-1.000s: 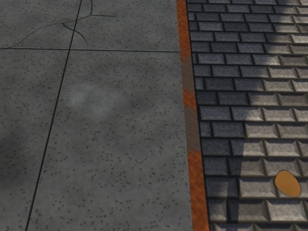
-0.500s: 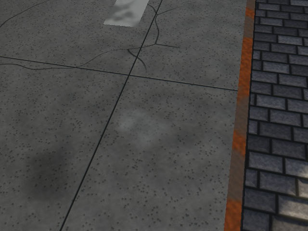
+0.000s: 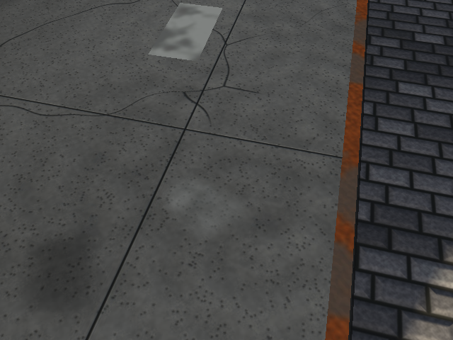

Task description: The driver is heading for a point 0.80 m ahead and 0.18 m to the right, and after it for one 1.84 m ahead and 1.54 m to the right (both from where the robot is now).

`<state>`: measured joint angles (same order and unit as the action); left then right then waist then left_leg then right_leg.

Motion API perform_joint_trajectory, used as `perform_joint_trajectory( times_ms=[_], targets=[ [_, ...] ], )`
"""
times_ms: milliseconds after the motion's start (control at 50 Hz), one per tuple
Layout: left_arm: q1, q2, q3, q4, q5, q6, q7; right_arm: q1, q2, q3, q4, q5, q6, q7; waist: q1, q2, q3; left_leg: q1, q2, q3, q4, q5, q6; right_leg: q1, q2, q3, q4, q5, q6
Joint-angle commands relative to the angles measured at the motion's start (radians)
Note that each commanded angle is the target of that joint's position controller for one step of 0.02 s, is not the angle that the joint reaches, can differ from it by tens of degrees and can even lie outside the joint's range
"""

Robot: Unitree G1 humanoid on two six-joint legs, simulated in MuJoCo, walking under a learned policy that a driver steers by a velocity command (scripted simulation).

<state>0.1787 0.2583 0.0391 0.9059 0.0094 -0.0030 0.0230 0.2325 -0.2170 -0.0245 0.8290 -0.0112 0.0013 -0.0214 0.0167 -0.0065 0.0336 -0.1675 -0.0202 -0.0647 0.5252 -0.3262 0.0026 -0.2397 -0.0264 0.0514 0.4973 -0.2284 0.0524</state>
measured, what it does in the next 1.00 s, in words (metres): walks ahead: left foot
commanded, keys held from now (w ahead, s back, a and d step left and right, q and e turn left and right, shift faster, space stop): no key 0.12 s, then w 0.74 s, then w+e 0.14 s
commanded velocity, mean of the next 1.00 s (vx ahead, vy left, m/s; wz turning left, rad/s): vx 0.32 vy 0.00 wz -0.02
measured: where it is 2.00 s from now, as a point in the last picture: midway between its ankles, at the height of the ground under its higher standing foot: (271, 229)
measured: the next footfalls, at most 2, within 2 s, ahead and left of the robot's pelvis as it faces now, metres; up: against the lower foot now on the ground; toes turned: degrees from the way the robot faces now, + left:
left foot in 0.84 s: +0.44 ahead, +0.10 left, +0.00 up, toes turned +1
right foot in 1.38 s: +0.73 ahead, -0.16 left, +0.00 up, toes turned -17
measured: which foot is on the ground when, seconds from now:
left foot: down 0.00-0.36, up 0.38-0.82, down 0.84-1.00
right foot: down 0.00-0.86, up 0.88-1.00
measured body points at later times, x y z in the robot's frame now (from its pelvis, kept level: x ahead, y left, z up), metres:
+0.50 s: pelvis +0.09 -0.04 +0.01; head +0.09 -0.06 +0.46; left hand +0.08 +0.23 -0.12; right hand +0.17 -0.31 -0.13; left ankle +0.04 +0.10 -0.66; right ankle +0.04 -0.13 -0.74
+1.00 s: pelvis +0.35 +0.02 +0.00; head +0.38 +0.02 +0.45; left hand +0.40 +0.29 -0.14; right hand +0.45 -0.25 -0.12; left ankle +0.40 +0.10 -0.74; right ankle +0.29 -0.13 -0.64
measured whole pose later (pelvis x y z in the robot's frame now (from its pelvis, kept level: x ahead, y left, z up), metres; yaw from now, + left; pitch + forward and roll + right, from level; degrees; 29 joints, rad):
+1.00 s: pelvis +0.35 +0.02 +0.00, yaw -3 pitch +0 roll +1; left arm 0.30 0.27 0.05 0.97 -0.04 -0.08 0.01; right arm 0.17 -0.25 -0.05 0.91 0.00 -0.10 0.03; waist 0.00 -0.04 0.05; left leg -0.26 -0.05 0.09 0.40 -0.14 0.06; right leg -0.45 -0.07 0.06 1.18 -0.32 -0.05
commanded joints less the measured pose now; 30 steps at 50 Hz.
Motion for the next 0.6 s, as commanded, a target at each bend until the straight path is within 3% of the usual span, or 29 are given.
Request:
perform_joint_trajectory(
  times_ms=[20,120,160,180,220,260,300,320,340,360,380,400,420,440,460,500,540,600],
  targets=[
    [-0.01,0.102,0.023,-0.019,-0.002,-0.007,0.008,0.009,-0.124,-0.029,-0.028,0.002,-0.016,-0.003,-0.003,0.022,-0.017,-0.08,0.059,-0.058,-0.131,0.177,0.024,0.075,-0.011,0.005,-0.045,0.15,-0.009],
    [-0.001,0.104,0.025,0.028,-0.005,-0.002,0.016,0.019,-0.118,-0.026,0.015,0.005,-0.018,-0.003,-0.003,0.016,-0.02,-0.065,0.049,-0.043,-0.131,0.21,0.023,0.084,-0.011,0.003,-0.048,0.166,-0.01],
    [0.011,0.09,0.022,0.051,-0.01,0.002,0.018,0.047,-0.13,-0.031,0.042,0.011,-0.012,-0.008,-0.012,0.047,-0.024,-0.06,0.043,-0.054,-0.17,-0.053,0.045,0.056,0.036,-0.05,-0.005,-0.039,-0.013],
    [-0.001,0.088,0.023,0.05,-0.015,0.0,0.019,0.054,-0.163,-0.041,0.044,0.017,-0.008,-0.01,-0.026,0.088,0.008,-0.072,0.07,-0.106,-0.21,-0.257,0.079,-0.008,0.068,-0.087,0.059,-0.168,-0.019],
    [-0.058,0.081,0.02,0.018,-0.025,-0.024,0.011,0.087,-0.218,-0.057,0.048,0.026,-0.014,-0.011,-0.057,0.191,0.097,-0.081,0.22,-0.323,-0.331,-0.502,0.175,-0.17,0.06,-0.098,0.211,-0.223,-0.039],
    [-0.071,0.083,0.021,0.004,-0.04,-0.061,-0.006,0.082,-0.212,-0.059,0.052,0.03,-0.034,-0.014,-0.05,0.211,0.157,-0.072,0.303,-0.424,-0.37,-0.435,0.231,-0.256,-0.003,-0.042,0.284,-0.239,-0.082],
    [-0.021,0.078,0.021,0.021,-0.047,-0.09,-0.026,0.034,-0.196,-0.057,0.042,0.042,-0.043,-0.011,-0.009,0.182,0.141,-0.052,0.279,-0.344,-0.326,-0.299,0.203,-0.185,-0.02,-0.049,0.139,-0.232,-0.119],
    [0.065,0.077,0.026,0.063,-0.045,-0.098,-0.032,-0.014,-0.194,-0.055,0.032,0.048,-0.04,-0.008,0.04,0.156,0.104,-0.123,0.225,-0.256,-0.283,-0.223,0.168,-0.001,0.008,-0.087,0.007,-0.099,-0.124],
    [0.157,0.089,0.038,0.113,-0.035,-0.097,-0.034,-0.029,-0.177,-0.051,0.025,0.042,-0.041,-0.006,0.072,0.119,0.059,-0.193,0.163,-0.178,-0.199,-0.127,0.137,0.171,0.044,-0.094,-0.028,-0.001,-0.107],
    [0.266,0.13,0.052,0.141,-0.027,-0.098,-0.033,-0.048,-0.125,-0.035,0.012,0.031,-0.046,-0.003,0.108,-0.02,0.01,-0.278,0.078,-0.06,0.037,-0.023,0.084,0.302,-0.063,0.08,-0.11,-0.056,-0.131],
    [0.374,0.263,0.08,0.155,-0.029,-0.1,-0.04,-0.05,-0.08,-0.025,-0.032,0.027,-0.061,-0.007,0.122,-0.307,-0.043,-0.469,-0.051,0.063,0.35,-0.14,0.014,0.43,-0.286,0.512,-0.283,-0.207,-0.269],
    [0.337,0.204,0.056,0.147,-0.013,-0.11,-0.047,-0.051,-0.131,-0.039,-0.035,0.05,-0.075,-0.009,0.096,-0.235,-0.014,-0.563,-0.025,-0.033,0.548,-0.255,0.02,0.39,-0.367,0.69,-0.344,-0.32,-0.339],
    [0.248,0.149,0.039,0.119,-0.016,-0.118,-0.044,-0.039,-0.15,-0.044,-0.027,0.066,-0.088,0.0,0.056,-0.149,0.065,-0.625,0.036,-0.063,0.623,-0.171,0.046,0.349,-0.348,0.592,-0.338,-0.327,-0.32],
    [0.198,0.126,0.032,0.097,-0.016,-0.12,-0.044,-0.029,-0.146,-0.044,-0.009,0.063,-0.097,0.007,0.038,-0.113,0.076,-0.632,0.075,-0.044,0.625,-0.072,0.063,0.332,-0.296,0.477,-0.342,-0.285,-0.282],
    [0.175,0.119,0.026,0.087,-0.018,-0.119,-0.045,-0.042,-0.151,-0.049,-0.007,0.051,-0.103,0.01,0.031,-0.087,0.085,-0.644,0.102,-0.026,0.589,0.006,0.069,0.33,-0.267,0.391,-0.349,-0.184,-0.253],
    [0.202,0.078,0.009,0.093,-0.012,-0.108,-0.043,-0.068,-0.143,-0.055,-0.007,0.034,-0.102,0.023,0.032,-0.095,0.057,-0.584,0.127,0.009,0.513,0.105,0.056,0.316,-0.206,0.242,-0.358,0.034,-0.218],
    [0.245,0.092,0.008,0.104,-0.012,-0.098,-0.033,-0.099,-0.111,-0.05,-0.016,0.028,-0.094,0.031,0.039,-0.087,0.045,-0.584,0.122,0.047,0.446,0.154,0.025,0.319,-0.187,0.165,-0.362,0.201,-0.229],
    [0.249,0.127,0.011,0.099,-0.008,-0.087,-0.016,-0.217,-0.076,-0.034,-0.06,0.029,-0.09,0.034,0.055,-0.066,0.072,-0.553,0.106,0.076,0.252,0.251,-0.01,0.252,-0.17,0.092,-0.389,0.267,-0.232]
  ],
)
Velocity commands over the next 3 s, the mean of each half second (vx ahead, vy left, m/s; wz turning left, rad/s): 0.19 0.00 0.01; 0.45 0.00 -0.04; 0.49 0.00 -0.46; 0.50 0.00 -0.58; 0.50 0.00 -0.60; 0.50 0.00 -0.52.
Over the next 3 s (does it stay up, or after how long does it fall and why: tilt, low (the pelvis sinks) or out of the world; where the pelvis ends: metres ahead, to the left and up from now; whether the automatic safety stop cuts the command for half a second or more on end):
stays up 1.31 -0.54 0.00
